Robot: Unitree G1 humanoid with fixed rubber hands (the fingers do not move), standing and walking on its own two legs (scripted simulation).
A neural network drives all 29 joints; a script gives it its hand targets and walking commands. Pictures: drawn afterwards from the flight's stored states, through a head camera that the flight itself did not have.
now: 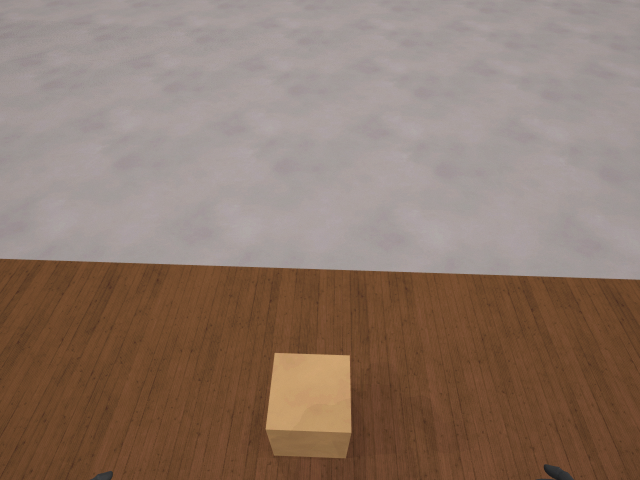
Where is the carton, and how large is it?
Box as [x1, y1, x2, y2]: [266, 353, 350, 457]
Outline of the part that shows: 275,353 266,422 266,431 274,455 345,457 350,436 349,355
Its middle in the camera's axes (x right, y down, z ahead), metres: -0.02 +0.48 +1.09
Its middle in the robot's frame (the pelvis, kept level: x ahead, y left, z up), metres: +0.44 +0.03 -0.66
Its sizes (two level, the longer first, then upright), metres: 0.210 0.200 0.250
